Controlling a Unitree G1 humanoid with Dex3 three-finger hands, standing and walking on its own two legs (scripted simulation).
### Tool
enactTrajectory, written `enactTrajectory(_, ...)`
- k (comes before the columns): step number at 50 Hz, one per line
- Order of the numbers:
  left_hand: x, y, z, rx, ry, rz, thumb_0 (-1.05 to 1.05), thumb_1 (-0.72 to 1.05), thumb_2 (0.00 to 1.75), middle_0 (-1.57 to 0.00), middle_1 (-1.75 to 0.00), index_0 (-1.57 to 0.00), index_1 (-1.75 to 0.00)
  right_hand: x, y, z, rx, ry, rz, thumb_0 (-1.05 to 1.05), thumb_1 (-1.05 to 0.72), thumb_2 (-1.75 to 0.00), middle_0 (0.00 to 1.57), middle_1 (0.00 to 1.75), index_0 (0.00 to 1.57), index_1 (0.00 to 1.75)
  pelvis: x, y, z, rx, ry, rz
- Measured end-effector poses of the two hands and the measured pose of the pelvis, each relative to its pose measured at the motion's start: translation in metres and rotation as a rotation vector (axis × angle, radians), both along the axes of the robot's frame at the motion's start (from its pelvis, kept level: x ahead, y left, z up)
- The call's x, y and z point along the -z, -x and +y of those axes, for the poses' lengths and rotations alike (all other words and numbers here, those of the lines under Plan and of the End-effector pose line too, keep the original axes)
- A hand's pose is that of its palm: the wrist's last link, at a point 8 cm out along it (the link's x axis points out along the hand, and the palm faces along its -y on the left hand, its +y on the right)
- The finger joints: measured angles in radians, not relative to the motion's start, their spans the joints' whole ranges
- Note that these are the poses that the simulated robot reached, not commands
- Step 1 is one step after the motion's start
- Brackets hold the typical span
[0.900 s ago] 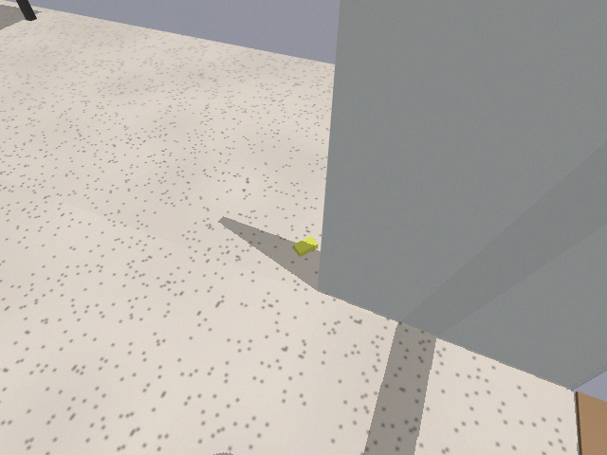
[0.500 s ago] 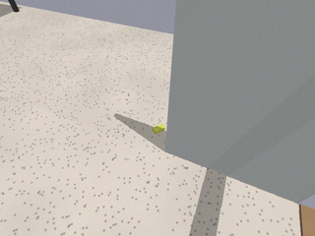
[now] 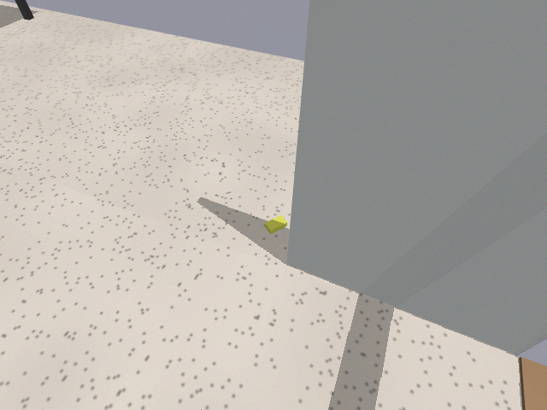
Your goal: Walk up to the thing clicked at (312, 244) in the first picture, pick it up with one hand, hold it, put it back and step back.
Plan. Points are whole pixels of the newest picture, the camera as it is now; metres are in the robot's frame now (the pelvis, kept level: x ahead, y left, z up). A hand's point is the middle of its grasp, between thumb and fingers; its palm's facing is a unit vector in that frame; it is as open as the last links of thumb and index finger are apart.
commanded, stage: stand
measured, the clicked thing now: (275, 224) +1.03 -0.04 -0.77
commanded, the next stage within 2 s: walk up in 0.22 s
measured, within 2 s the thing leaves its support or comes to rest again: neither
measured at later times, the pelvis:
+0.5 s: pelvis -0.02 -0.05 -0.02, yaw +16 degrees
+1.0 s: pelvis +0.01 -0.05 -0.02, yaw +41 degrees
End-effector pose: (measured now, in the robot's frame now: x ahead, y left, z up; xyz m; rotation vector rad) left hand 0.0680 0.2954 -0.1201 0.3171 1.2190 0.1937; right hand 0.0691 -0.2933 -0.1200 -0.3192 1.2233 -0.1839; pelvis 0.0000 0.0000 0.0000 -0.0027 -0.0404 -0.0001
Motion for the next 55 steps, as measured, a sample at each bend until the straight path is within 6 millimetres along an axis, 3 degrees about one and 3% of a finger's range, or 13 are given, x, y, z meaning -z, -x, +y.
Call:
enactTrajectory(13, 0.0, 0.001, 0.007, -0.037, 0.001, -0.007, 0.01, 0.9, 0.9, -0.2, -0.3, -0.2, -0.3, 0.001, 0.001, 0.002, -0.017, -0.001, 0.004, 0.01, -0.9, -0.9, 0.21, 0.3, 0.2, 0.3, 0.002, 0.002, 0.0, -0.039, -0.006, 0.006)
enactTrajectory(19, -0.013, -0.001, 0.011, -0.158, -0.032, -0.138, 0.01, 0.9, 0.9, -0.2, -0.3, -0.2, -0.3, 0.001, 0.004, -0.023, -0.144, 0.045, 0.11, 0.01, -0.9, -0.9, 0.21, 0.3, 0.2, 0.3, 0.005, 0.016, -0.024, -0.209, -0.013, 0.036)
enactTrajectory(24, -0.02, 0.031, -0.001, -0.218, -0.093, -0.167, 0.01, 0.9, 0.9, -0.2, -0.3, -0.2, -0.3, 0.013, -0.03, -0.058, -0.237, 0.086, 0.096, 0.01, -0.9, -0.9, 0.21, 0.3, 0.2, 0.3, 0.017, 0.019, -0.05, -0.263, -0.022, 0.047)
enactTrajectory(27, -0.02, 0.061, -0.013, -0.279, -0.107, -0.132, 0.01, 0.9, 0.9, -0.2, -0.3, -0.2, -0.3, 0.011, -0.061, -0.061, -0.307, 0.088, 0.049, 0.01, -0.9, -0.9, 0.21, 0.3, 0.2, 0.3, 0.017, 0.018, -0.061, -0.343, -0.004, 0.018)
enactTrajectory(35, -0.019, 0.116, -0.045, -0.436, -0.079, -0.142, 0.01, 0.9, 0.9, -0.2, -0.3, -0.2, -0.3, -0.014, -0.142, -0.037, -0.522, 0.05, -0.053, 0.01, -0.9, -0.9, 0.21, 0.3, 0.2, 0.3, 0.009, 0.005, -0.074, -0.479, -0.036, 0.013)
enactTrajectory(42, 0.007, 0.168, -0.059, -0.563, -0.027, -0.126, 0.01, 0.9, 0.9, -0.21, -0.3, -0.2, -0.3, -0.019, -0.196, 0.019, -0.697, 0.06, -0.106, 0.01, -0.9, -0.9, 0.2, 0.3, 0.2, 0.3, 0.021, -0.001, -0.066, -0.601, -0.012, 0.015)
enactTrajectory(47, 0.024, 0.203, -0.062, -0.656, -0.007, -0.056, 0.01, 0.9, 0.9, -0.2, -0.3, -0.2, -0.3, -0.023, -0.218, 0.063, -0.799, 0.055, -0.19, 0.01, -0.9, -0.9, 0.21, 0.3, 0.2, 0.3, 0.028, -0.003, -0.057, -0.67, -0.029, 0.016)
enactTrajectory(55, 0.003, 0.217, -0.07, -0.739, -0.064, -0.082, 0.01, 0.9, 0.9, -0.2, -0.3, -0.2, -0.3, -0.021, -0.241, 0.095, -0.895, 0.003, -0.212, 0.01, -0.9, -0.9, 0.21, 0.3, 0.2, 0.3, 0.023, -0.019, -0.057, -0.791, 0.0, 0.009)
